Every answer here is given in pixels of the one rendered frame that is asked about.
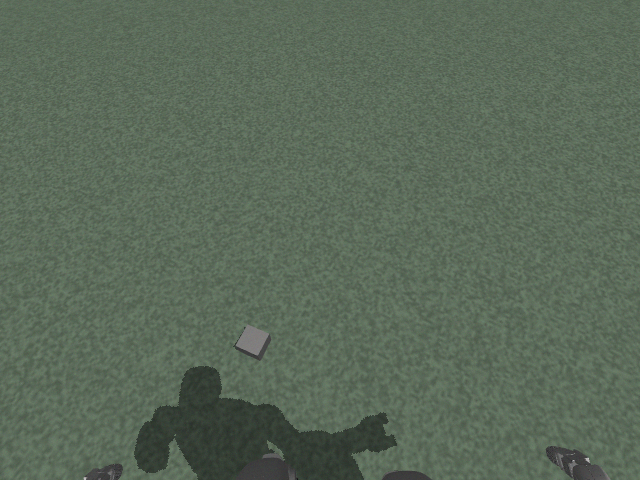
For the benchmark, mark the small box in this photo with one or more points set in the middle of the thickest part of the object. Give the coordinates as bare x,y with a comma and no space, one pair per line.
253,342

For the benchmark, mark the right robot hand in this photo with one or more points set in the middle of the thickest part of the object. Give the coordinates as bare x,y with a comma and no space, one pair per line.
575,464

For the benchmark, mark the left robot hand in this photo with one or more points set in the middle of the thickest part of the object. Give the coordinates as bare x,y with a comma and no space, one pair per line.
110,472

